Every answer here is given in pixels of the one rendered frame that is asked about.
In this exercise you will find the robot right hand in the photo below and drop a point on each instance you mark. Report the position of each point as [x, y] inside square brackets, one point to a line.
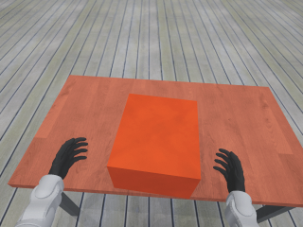
[233, 172]

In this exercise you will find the table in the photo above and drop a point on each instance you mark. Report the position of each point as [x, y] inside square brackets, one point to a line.
[243, 119]

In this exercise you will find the carton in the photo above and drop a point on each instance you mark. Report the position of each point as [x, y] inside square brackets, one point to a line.
[157, 148]

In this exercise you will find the right robot forearm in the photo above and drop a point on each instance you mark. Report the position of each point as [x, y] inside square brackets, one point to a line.
[239, 211]

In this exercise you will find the robot left hand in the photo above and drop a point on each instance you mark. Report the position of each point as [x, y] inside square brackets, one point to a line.
[65, 157]

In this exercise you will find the left robot forearm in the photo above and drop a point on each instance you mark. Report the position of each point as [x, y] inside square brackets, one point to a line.
[44, 199]

